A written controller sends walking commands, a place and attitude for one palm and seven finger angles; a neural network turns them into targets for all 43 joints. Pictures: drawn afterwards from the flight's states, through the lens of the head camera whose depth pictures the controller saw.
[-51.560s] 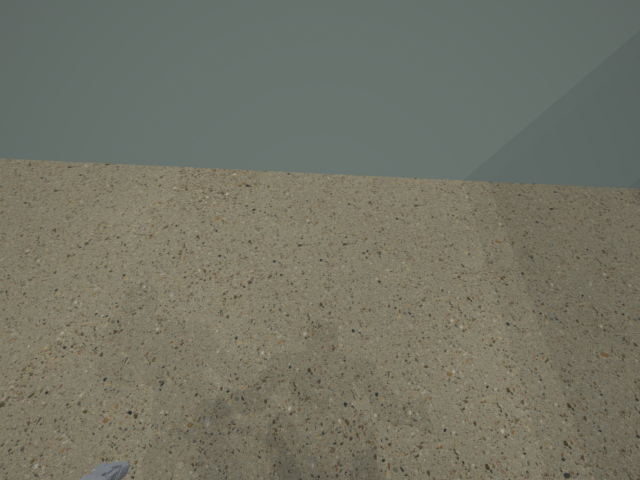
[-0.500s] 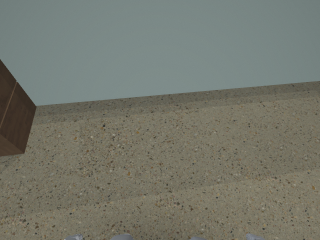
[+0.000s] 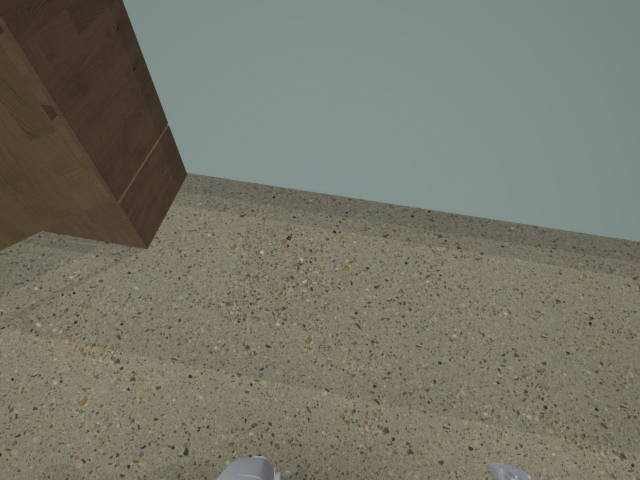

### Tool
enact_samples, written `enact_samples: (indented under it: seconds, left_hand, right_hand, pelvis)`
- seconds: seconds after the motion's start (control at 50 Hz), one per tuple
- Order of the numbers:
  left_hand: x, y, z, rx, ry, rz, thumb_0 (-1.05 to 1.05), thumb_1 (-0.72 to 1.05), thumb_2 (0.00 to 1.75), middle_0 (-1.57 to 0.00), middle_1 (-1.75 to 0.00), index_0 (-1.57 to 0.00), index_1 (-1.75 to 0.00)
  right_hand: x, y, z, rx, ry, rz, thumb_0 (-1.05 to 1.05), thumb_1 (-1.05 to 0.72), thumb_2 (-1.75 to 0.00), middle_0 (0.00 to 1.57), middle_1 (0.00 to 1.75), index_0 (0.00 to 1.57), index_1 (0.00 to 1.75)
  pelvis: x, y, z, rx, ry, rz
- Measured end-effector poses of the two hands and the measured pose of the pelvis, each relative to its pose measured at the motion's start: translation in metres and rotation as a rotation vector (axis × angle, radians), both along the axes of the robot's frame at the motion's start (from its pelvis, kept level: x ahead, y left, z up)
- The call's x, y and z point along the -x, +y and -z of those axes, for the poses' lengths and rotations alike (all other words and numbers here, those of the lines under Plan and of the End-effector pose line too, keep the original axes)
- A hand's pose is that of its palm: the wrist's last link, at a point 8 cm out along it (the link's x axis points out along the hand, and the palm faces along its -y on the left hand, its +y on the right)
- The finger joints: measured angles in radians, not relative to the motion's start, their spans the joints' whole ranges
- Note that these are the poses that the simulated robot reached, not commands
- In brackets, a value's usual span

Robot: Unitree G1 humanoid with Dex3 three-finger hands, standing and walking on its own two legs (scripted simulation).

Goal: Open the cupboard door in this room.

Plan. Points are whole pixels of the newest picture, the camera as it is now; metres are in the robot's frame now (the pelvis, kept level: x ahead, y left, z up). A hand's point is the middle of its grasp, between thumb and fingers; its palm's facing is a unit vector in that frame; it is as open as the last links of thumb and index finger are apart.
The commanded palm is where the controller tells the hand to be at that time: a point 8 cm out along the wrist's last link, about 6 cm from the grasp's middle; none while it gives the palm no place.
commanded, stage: turn to face it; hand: left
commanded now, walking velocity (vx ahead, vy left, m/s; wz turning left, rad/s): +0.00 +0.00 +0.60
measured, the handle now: out of the picture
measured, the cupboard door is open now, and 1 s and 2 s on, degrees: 49 49 49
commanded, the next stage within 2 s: take the last steps up to it in 1.08 s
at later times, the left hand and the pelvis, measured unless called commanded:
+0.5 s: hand out of the picture +0.06 +0.20 -0.15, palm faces +0.29 -0.91 -0.30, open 7.4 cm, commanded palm none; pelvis +0.02 -0.03 -0.01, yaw +18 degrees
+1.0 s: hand out of the picture -0.01 +0.17 -0.16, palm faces +0.53 -0.79 -0.30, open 7.4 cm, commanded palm none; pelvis +0.04 -0.05 -0.01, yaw +33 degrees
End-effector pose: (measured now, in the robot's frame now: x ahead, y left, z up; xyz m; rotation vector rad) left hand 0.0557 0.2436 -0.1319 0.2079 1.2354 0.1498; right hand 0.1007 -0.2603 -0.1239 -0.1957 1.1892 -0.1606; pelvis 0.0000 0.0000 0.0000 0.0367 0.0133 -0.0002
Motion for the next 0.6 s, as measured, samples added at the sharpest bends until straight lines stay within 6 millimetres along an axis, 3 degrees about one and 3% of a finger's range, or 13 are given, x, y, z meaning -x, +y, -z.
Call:
enact_samples:
  seconds: [0.08, 0.12, 0.28, 0.42, 0.52, 0.6]
  left_hand:
    - [0.022, 0.013, 0.022, 0.032, 0.036, -0.079, 0.00, 0.91, 0.90, -0.20, -0.30, -0.20, -0.30]
    - [0.028, 0.020, 0.027, 0.026, 0.059, -0.108, 0.00, 0.91, 0.90, -0.20, -0.30, -0.20, -0.30]
    - [0.012, 0.030, 0.003, -0.019, -0.022, -0.188, 0.00, 0.91, 0.90, -0.20, -0.30, -0.20, -0.30]
    - [-0.001, 0.014, -0.010, -0.091, -0.127, -0.219, 0.00, 0.91, 0.90, -0.20, -0.30, -0.20, -0.30]
    - [0.019, -0.006, -0.015, -0.079, -0.103, -0.282, 0.00, 0.91, 0.90, -0.20, -0.30, -0.20, -0.30]
    - [0.041, -0.018, -0.009, -0.036, -0.068, -0.342, 0.00, 0.91, 0.90, -0.20, -0.30, -0.20, -0.30]
  right_hand:
    - [-0.033, 0.016, 0.002, 0.031, -0.064, -0.090, 0.00, -0.91, -0.90, 0.20, 0.30, 0.20, 0.30]
    - [-0.041, 0.022, 0.000, 0.042, -0.075, -0.127, 0.00, -0.91, -0.90, 0.20, 0.30, 0.20, 0.30]
    - [-0.038, 0.025, -0.001, 0.038, -0.001, -0.200, 0.00, -0.91, -0.90, 0.21, 0.30, 0.20, 0.30]
    - [-0.044, 0.000, 0.023, -0.002, 0.052, -0.223, 0.00, -0.90, -0.90, 0.21, 0.30, 0.20, 0.30]
    - [-0.065, -0.005, 0.018, 0.000, 0.068, -0.268, 0.00, -0.91, -0.90, 0.20, 0.30, 0.20, 0.30]
    - [-0.089, 0.008, 0.007, 0.000, 0.047, -0.335, 0.00, -0.91, -0.90, 0.20, 0.30, 0.20, 0.30]
  pelvis:
    - [-0.004, 0.011, 0.015, 0.027, 0.009, -0.057]
    - [-0.002, 0.011, 0.016, 0.027, 0.006, -0.078]
    - [-0.006, -0.001, 0.003, 0.048, 0.012, -0.172]
    - [-0.015, -0.029, 0.013, 0.032, 0.014, -0.257]
    - [-0.020, -0.034, 0.005, 0.016, -0.011, -0.331]
    - [-0.024, -0.033, 0.000, -0.006, -0.011, -0.382]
